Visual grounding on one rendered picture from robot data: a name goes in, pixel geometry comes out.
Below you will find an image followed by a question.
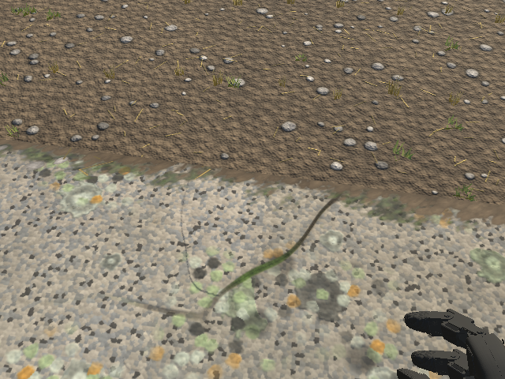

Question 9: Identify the right robot hand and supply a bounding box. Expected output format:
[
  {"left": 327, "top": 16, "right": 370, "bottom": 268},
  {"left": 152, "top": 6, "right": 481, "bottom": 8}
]
[{"left": 397, "top": 309, "right": 505, "bottom": 379}]

